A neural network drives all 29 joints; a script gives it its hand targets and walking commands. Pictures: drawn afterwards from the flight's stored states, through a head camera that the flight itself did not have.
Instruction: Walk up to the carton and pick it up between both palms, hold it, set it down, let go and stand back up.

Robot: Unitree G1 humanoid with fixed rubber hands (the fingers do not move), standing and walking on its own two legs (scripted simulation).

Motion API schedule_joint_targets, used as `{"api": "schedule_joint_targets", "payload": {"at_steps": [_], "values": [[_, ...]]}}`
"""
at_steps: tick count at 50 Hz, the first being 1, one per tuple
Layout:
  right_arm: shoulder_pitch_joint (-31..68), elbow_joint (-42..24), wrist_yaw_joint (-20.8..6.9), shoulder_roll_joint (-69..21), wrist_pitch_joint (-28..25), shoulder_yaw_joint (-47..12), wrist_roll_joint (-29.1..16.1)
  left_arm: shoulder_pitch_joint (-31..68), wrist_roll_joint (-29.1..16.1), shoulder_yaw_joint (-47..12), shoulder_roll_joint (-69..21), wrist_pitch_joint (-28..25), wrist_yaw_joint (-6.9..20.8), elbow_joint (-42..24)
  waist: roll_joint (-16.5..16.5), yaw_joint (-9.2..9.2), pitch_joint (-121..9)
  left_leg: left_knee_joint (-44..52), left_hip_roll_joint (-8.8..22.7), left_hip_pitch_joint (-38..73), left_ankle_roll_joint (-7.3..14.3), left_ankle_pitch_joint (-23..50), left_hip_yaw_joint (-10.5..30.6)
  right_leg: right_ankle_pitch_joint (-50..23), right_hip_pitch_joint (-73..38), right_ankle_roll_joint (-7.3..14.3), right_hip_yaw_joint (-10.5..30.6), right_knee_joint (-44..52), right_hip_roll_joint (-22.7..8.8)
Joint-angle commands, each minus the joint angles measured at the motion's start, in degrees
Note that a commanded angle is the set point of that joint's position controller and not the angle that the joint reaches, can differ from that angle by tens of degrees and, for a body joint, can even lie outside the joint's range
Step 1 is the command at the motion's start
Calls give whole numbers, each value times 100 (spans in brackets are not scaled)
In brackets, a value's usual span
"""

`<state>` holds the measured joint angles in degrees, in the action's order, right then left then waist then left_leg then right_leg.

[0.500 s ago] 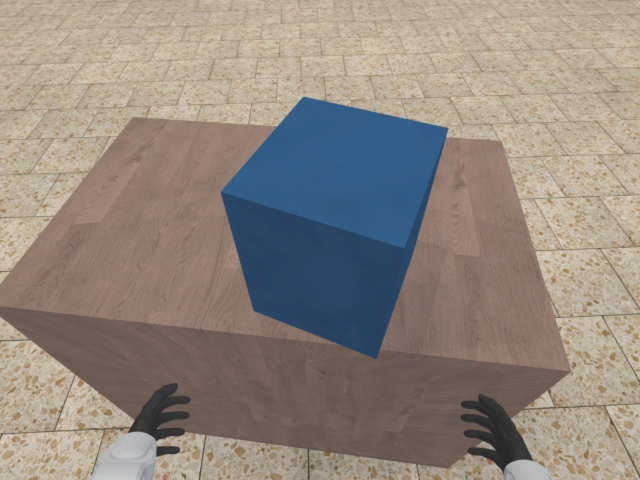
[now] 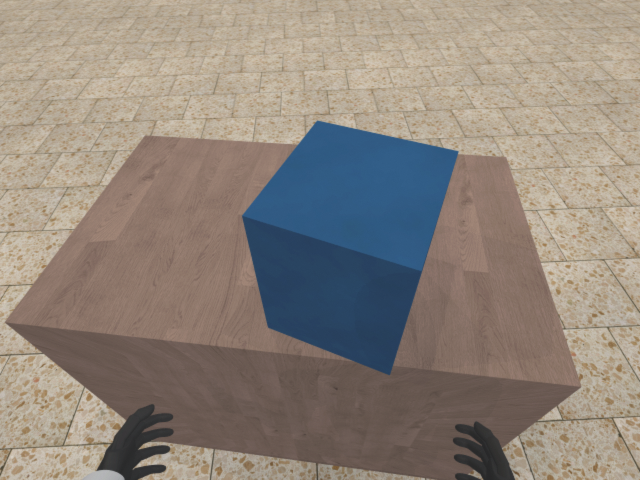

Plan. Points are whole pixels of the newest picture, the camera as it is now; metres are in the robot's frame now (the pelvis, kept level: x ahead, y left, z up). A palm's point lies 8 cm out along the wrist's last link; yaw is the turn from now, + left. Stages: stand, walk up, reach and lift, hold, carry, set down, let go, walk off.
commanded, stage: reach and lift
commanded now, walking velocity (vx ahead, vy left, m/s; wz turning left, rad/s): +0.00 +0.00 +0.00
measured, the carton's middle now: (353, 248) +0.42 -0.02 +0.05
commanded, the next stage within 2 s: none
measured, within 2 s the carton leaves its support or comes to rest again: neither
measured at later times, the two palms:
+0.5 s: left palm (100, 455) +0.17 +0.28 -0.02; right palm (477, 462) +0.17 -0.15 -0.03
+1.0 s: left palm (78, 442) +0.17 +0.28 +0.02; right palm (479, 455) +0.16 -0.14 +0.02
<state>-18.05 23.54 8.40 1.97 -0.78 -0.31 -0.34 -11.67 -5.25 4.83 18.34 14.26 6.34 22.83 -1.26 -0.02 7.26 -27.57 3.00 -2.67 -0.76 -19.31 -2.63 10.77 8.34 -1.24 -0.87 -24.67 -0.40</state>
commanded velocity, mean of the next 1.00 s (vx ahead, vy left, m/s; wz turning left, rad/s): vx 0.00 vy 0.00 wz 0.00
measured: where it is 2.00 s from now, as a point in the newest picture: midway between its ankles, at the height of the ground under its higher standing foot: outside the picture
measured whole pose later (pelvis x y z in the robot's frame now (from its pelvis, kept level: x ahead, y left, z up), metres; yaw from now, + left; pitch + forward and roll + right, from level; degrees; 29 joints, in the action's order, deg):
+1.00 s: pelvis -0.01 +0.03 +0.00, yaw +1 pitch -10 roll -2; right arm -25.7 -3.0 18.6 -2.5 -0.2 -1.5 -6.1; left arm -16.3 -16.8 -1.6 26.3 3.9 9.6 1.2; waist -0.3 -3.0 8.0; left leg -29.6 1.0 0.2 2.0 -20.3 -2.2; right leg 10.4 3.1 -1.9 0.7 -22.7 -1.6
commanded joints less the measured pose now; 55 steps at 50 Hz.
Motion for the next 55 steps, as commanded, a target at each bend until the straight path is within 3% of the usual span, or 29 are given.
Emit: {"api": "schedule_joint_targets", "payload": {"at_steps": [1,2,4,7,10,11,12,14,15,16,17,20,21,24,25,28,29,32,34,36,38,39,43,46,48,50,51,52,55], "values": [[88,-1298,50,389,-378,184,-72,-10,-28,238,897,-177,32,-986,-160,-84,-655,831,-221,-1246,-27,1853,-325,-1059,-1611,183,-110,331,215],[152,-1277,57,297,-384,129,-176,129,-40,228,846,-228,37,-1144,-274,-160,-417,787,-248,-1177,-93,1785,-374,-958,-1448,205,-48,413,131],[-93,-1532,67,345,-422,-34,-248,0,-124,262,881,-302,46,-1402,-19,-60,-511,842,-264,-880,-165,2051,-282,-1166,-1430,212,-73,409,154],[-97,-1693,54,353,-401,53,-225,-55,-187,134,872,-397,39,-1725,-178,-166,-363,926,-143,-819,-142,2193,-202,-1164,-1500,273,-146,489,258],[-166,-1953,155,260,-349,50,-319,-16,-160,194,1025,-470,71,-1815,-125,-106,-368,925,-168,-613,-147,2100,-206,-1119,-1442,249,-77,507,185],[-181,-1906,176,289,-368,-7,-389,-98,-232,101,958,-499,82,-1756,-240,-201,-207,927,-138,-828,-200,2189,-219,-1144,-1536,333,-5,535,150],[-439,-2078,215,223,-330,14,-385,-241,-264,129,947,-552,114,-1819,-144,-97,-226,893,-213,-712,-206,2248,-189,-1235,-1500,347,38,579,128],[-479,-2009,255,245,-276,0,-436,-199,-237,112,954,-583,133,-2086,-545,-75,-271,863,-149,-712,-256,2265,-126,-1151,-1408,379,81,501,141],[-557,-1871,274,261,-268,-31,-448,-238,-267,4,899,-570,133,-2014,-679,-165,-185,850,-86,-824,-257,2613,-99,-1272,-1555,441,46,527,162],[-676,-1881,285,254,-294,-29,-529,-329,-233,48,950,-586,117,-2192,-736,-82,-200,777,-80,-725,-373,2916,-30,-1365,-1504,449,47,512,131],[-682,-1915,281,298,-301,-29,-566,-518,-235,100,900,-576,116,-2193,-774,-242,-270,706,-114,-578,-407,3211,-37,-1416,-1465,493,73,558,156],[-689,-2337,352,285,-424,22,-503,-585,-295,40,948,-679,127,-2600,-918,-189,-518,569,-107,-334,-435,3372,8,-1454,-1335,509,10,597,201],[-716,-2320,343,294,-460,29,-565,-530,-344,38,924,-777,124,-2743,-1051,-282,-473,529,-125,-388,-509,3631,11,-1427,-1278,543,83,658,173],[-582,-2460,443,333,-596,102,-563,-450,-505,-93,1086,-871,159,-2613,-756,-114,-622,381,-28,-302,-473,3503,151,-1474,-1253,589,65,540,171],[-744,-2509,472,254,-652,87,-549,-665,-488,-37,1095,-959,158,-2806,-829,-233,-528,453,-34,-439,-533,3742,81,-1273,-1273,542,23,568,215],[-742,-2806,574,80,-670,-73,-616,-635,-665,-16,1298,-1027,260,-2762,-581,-210,-583,446,-106,-610,-416,3283,73,-1555,-1580,504,215,452,103],[-926,-2751,583,81,-714,-93,-573,-749,-664,-3,1242,-1075,260,-2886,-796,-175,-752,392,-55,-498,-447,3528,84,-1565,-1500,520,245,399,79],[-882,-3105,671,-76,-756,-94,-589,-519,-858,2,1553,-1280,303,-2940,-522,-168,-493,443,-66,-695,-364,2923,108,-1327,-1431,528,272,474,99],[-903,-2878,667,-47,-689,-32,-588,-616,-861,-41,1360,-1391,330,-2996,-667,-188,-299,548,53,-802,-362,2750,228,-1043,-1414,590,231,392,87],[-808,-3202,750,-92,-727,-32,-570,-479,-958,-149,1526,-1485,373,-3074,-524,-159,-286,592,18,-981,-329,2429,139,-887,-1450,573,237,525,97],[-863,-3051,841,-127,-594,-107,-609,-477,-935,-116,1580,-1423,434,-2690,-441,-155,-9,657,66,-1283,-191,1915,146,-692,-1578,558,328,459,-54],[-861,-3101,874,-146,-580,-104,-609,-547,-956,-61,1614,-1406,470,-2824,-510,-258,22,646,59,-1279,-250,1949,117,-652,-1658,544,313,465,-22],[-536,-3601,1017,-166,-412,-149,-578,-32,-1080,-116,1822,-1317,410,-3012,-214,-197,-27,815,139,-1427,-97,1136,172,-92,-1623,504,258,463,-68],[-264,-3835,1023,-366,-255,-21,-522,377,-1232,-185,1837,-1357,316,-3319,-610,-190,36,1033,176,-1893,-54,288,195,325,-1614,503,351,392,-150],[-434,-3950,1048,-230,-138,-11,-451,190,-1176,-131,1737,-1256,275,-3305,-719,-254,-31,1176,300,-1934,-55,383,246,142,-1723,522,321,281,-123],[-208,-3730,1094,-297,67,-61,-521,518,-1229,-140,1854,-1169,358,-2980,-541,-61,283,1049,279,-2092,-23,236,249,145,-1665,508,360,309,-114],[-430,-3574,1130,-372,201,-133,-588,342,-1190,-100,1895,-1146,405,-3076,-609,-217,196,1080,261,-1891,-13,273,230,139,-1710,507,342,342,-148],[-199,-3809,1146,-421,271,-301,-731,528,-1160,-45,1976,-1095,386,-3244,-658,-240,92,902,244,-1819,-82,627,216,-20,-1650,524,423,409,-222],[353,-4097,1158,-376,474,-151,-721,992,-1309,-81,2003,-929,309,-3440,-781,-175,-306,914,251,-1765,-121,552,305,90,-1635,514,406,348,-167]]}}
